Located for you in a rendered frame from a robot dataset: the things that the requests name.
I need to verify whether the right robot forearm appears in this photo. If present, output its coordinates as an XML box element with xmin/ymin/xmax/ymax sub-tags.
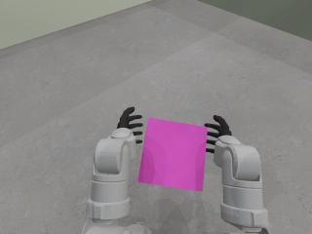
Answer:
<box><xmin>214</xmin><ymin>135</ymin><xmax>271</xmax><ymax>234</ymax></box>

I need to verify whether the robot left upper arm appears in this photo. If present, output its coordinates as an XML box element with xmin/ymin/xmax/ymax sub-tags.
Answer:
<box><xmin>85</xmin><ymin>223</ymin><xmax>133</xmax><ymax>234</ymax></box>

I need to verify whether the carton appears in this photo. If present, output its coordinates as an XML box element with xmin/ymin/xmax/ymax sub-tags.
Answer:
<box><xmin>137</xmin><ymin>117</ymin><xmax>208</xmax><ymax>192</ymax></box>

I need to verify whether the left robot forearm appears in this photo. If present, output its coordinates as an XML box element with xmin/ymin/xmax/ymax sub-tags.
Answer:
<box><xmin>82</xmin><ymin>128</ymin><xmax>137</xmax><ymax>234</ymax></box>

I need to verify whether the left robot thigh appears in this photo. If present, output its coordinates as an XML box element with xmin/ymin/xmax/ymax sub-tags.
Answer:
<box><xmin>127</xmin><ymin>224</ymin><xmax>152</xmax><ymax>234</ymax></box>

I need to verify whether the robot left hand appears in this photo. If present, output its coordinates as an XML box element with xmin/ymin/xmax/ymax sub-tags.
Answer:
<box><xmin>117</xmin><ymin>106</ymin><xmax>143</xmax><ymax>144</ymax></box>

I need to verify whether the robot right hand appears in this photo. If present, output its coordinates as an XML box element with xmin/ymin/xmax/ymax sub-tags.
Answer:
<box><xmin>204</xmin><ymin>115</ymin><xmax>232</xmax><ymax>153</ymax></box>

